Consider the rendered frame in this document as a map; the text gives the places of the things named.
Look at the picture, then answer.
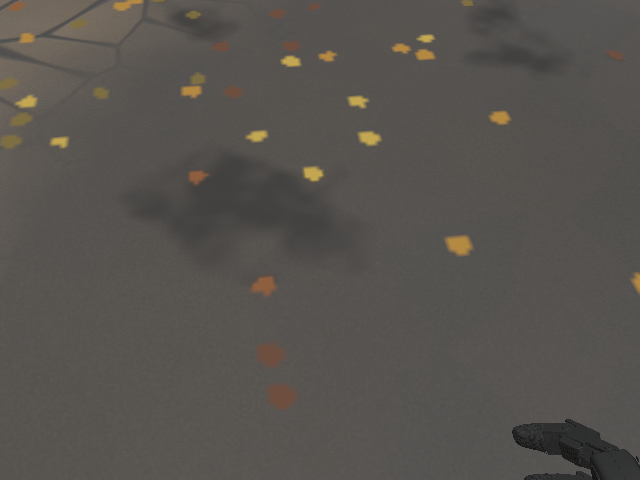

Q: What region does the right robot hand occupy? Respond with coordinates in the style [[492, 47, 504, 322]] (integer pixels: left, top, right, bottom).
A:
[[512, 419, 640, 480]]

